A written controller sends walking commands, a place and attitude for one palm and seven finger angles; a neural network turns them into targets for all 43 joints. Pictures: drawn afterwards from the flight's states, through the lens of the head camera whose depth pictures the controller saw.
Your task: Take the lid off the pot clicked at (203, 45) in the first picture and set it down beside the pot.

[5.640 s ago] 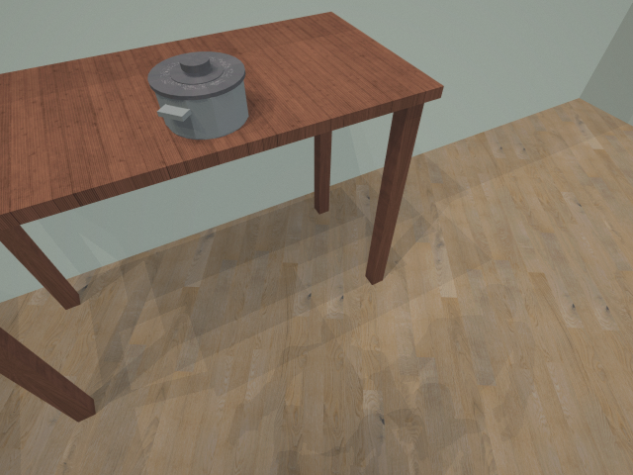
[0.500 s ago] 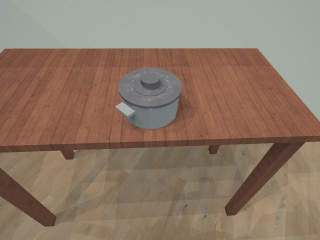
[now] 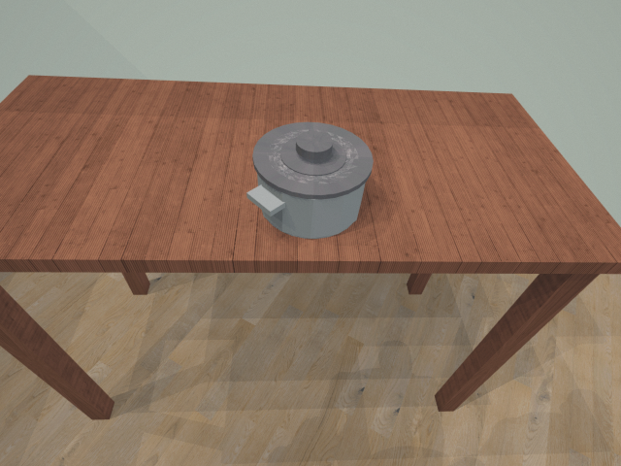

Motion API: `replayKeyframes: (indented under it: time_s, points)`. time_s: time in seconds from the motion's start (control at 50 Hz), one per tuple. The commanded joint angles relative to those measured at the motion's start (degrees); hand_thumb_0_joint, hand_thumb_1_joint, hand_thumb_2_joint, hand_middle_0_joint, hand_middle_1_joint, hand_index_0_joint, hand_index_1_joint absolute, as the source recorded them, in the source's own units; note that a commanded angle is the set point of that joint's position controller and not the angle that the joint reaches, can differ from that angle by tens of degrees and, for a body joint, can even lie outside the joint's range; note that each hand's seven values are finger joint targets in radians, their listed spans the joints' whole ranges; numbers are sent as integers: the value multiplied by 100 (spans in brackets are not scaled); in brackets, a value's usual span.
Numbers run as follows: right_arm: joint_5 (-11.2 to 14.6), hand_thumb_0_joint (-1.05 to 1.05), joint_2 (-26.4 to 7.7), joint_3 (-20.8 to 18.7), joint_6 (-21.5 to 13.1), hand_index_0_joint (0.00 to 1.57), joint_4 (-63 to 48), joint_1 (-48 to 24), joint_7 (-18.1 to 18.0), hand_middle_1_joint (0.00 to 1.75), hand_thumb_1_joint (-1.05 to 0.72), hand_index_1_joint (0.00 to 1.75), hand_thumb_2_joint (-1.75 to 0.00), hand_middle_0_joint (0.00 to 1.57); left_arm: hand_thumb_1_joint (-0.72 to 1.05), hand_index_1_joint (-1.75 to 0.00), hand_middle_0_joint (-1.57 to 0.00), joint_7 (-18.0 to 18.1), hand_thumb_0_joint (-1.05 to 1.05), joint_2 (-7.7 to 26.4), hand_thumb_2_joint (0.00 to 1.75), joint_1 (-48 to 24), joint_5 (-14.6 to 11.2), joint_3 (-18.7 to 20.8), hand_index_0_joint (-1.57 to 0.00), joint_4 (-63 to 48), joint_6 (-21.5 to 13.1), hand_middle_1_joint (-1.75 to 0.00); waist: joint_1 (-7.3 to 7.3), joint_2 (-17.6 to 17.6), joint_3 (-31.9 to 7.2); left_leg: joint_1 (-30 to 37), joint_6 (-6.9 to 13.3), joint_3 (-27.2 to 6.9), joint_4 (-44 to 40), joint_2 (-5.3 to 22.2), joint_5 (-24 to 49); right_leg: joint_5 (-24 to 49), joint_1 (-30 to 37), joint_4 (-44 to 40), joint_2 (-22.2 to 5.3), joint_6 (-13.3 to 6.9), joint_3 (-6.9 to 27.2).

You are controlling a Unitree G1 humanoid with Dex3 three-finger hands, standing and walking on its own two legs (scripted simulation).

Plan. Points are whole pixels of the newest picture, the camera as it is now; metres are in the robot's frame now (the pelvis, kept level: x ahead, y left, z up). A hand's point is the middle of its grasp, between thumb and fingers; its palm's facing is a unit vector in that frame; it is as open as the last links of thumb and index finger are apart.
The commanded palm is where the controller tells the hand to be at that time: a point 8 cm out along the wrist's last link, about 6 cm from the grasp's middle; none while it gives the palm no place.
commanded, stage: look again from close up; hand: left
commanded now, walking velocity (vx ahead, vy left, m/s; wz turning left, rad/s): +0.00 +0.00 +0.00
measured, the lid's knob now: (314, 145) +0.52 +0.04 +0.15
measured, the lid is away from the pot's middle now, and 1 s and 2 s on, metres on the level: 0.01 0.01 0.01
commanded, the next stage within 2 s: shuffle to correct the standing spot in 0.48 s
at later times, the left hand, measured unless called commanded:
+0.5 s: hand out of the picture -0.02 +0.17 -0.18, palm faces +0.05 -0.99 -0.16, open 7.4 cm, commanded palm none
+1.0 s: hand out of the picture -0.01 +0.14 -0.19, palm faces +0.13 -0.98 -0.17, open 7.4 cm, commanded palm none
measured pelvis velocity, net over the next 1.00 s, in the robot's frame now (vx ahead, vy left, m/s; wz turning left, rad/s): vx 0.04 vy -0.03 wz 0.06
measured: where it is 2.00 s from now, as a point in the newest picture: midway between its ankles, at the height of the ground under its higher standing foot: outside the picture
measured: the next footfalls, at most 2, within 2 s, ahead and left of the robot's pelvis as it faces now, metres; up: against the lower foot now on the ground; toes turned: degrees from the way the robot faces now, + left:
right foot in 1.34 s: +0.12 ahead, -0.18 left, +0.00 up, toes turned +2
left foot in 1.66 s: +0.15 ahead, -0.06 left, +0.00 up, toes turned +10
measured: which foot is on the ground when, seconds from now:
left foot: down 0.00-1.00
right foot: down 0.00-1.00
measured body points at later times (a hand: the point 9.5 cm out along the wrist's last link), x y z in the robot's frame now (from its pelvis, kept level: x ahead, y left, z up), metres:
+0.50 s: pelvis +0.00 +0.01 +0.00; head +0.00 +0.02 +0.45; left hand -0.02 +0.22 -0.17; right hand -0.01 -0.20 -0.16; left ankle +0.01 +0.11 -0.74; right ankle +0.00 -0.14 -0.74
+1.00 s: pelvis +0.04 -0.03 -0.01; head +0.05 -0.01 +0.44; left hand -0.01 +0.19 -0.17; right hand +0.02 -0.23 -0.17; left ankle +0.01 +0.11 -0.74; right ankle +0.00 -0.14 -0.74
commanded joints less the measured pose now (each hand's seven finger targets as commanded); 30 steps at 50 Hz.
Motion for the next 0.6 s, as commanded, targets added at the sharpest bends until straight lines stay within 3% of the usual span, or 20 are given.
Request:
replayKeyframes:
  time_s: [0.0, 0.16, 0.34, 0.42, 0.58]
  points:
    - [24, 0, -498, -89, -118, 20, -213, 207, 11, 30, -90, 30, -90, 20, 90, -30, -20, 7, 0, 458, 90, 403, 15, 122, -20, -120, -75, -30, -24, 243, 350, -279, 78, -576, -687, 424, 70, 105, -247, -464, -311, -328, 341]
    - [22, 0, -453, -103, -126, 20, -185, 330, 4, 30, -90, 30, -90, 20, 90, -30, -20, 8, 0, 388, 90, 397, 19, 135, -20, -122, -50, -30, 4, 269, 427, -465, 126, -670, -825, 469, -162, 109, -229, -374, -276, -313, 257]
    - [28, 0, -332, -107, -145, 20, -150, 440, -10, 30, -90, 30, -90, 20, 90, -30, -20, 14, 0, 353, 90, 424, 17, 155, -20, -84, -69, -30, -17, 177, 291, -269, 141, -604, -751, 482, 184, 305, -248, -338, -285, -318, 261]
    - [27, 0, -328, -108, -137, 20, -134, 434, -9, 30, -90, 30, -90, 20, 90, -30, -20, 18, 0, 312, 90, 448, 21, 145, -20, -64, -80, -30, -35, 306, 346, -236, 121, -548, -696, 435, 152, 260, -358, -368, -311, -331, 333]
    - [19, 0, -299, -110, -140, 20, -117, 433, -10, 30, -90, 30, -90, 20, 90, -30, -20, 6, 0, 309, 90, 455, 21, 141, -20, -46, -94, -30, -73, 126, 319, -162, 113, -507, -641, 422, 127, 135, -411, -412, -306, -330, 353]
